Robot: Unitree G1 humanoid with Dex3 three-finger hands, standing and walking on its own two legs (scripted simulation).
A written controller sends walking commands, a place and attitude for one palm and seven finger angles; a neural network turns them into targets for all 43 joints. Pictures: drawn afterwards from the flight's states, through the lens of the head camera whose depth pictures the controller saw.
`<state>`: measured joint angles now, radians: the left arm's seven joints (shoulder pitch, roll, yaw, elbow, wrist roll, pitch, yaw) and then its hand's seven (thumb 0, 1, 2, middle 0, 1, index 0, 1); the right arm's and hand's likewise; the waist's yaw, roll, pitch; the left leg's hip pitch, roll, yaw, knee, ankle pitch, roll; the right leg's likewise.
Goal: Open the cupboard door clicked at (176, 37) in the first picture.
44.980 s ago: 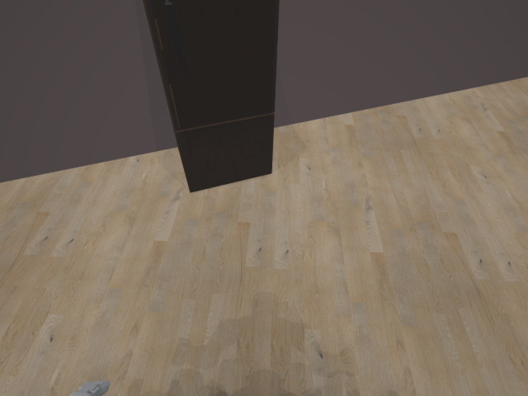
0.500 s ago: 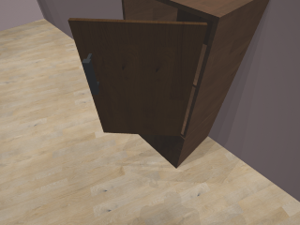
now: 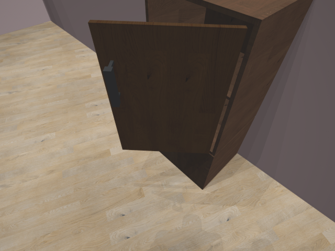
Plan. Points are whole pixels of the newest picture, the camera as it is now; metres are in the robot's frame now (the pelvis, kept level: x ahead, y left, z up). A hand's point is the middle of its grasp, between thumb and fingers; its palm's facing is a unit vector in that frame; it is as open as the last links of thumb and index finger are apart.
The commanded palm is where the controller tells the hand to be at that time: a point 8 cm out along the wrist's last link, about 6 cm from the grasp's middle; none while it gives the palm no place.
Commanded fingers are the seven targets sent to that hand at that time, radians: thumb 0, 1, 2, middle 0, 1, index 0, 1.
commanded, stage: look again from close up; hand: left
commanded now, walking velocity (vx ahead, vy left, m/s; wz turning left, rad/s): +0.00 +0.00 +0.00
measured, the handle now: (114, 84) +0.57 +0.21 +0.07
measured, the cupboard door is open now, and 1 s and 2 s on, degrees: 43 43 43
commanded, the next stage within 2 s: raise the hand with hooked fingers in 0.06 s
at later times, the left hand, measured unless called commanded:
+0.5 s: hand (95, 224) +0.18 +0.18 -0.02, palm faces +0.04 -1.00 -0.07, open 8.1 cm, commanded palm +0.13 +0.25 -0.03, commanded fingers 0.00 0.48 0.72 -0.23 -0.57 -0.23 -0.57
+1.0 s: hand (71, 208) +0.20 +0.23 +0.02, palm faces +0.07 -1.00 -0.06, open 11.1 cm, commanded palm +0.17 +0.27 +0.02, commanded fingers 0.00 -0.10 0.47 -0.27 -0.94 -0.27 -0.94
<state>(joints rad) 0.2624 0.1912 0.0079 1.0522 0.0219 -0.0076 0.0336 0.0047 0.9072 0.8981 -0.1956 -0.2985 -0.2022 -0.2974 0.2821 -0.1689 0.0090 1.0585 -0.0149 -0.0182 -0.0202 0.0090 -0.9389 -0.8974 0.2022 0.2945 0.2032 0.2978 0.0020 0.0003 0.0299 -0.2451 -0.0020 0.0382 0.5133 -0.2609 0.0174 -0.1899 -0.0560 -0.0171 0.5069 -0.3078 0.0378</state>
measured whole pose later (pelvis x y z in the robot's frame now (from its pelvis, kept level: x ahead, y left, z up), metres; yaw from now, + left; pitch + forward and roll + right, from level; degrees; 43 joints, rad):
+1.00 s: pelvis -0.03 -0.03 -0.05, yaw +0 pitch +10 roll -1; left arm 0.29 0.33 0.40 0.11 -0.40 -0.25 -0.41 0.01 0.12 0.56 -0.26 -0.80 -0.26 -0.80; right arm 0.32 -0.22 0.00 0.58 0.05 -0.23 -0.08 0.01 -0.90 -0.90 0.21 0.30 0.21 0.30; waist -0.01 0.04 -0.10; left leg -0.72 0.06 -0.01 0.96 -0.41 -0.02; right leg -0.65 0.00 -0.04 0.94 -0.46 0.00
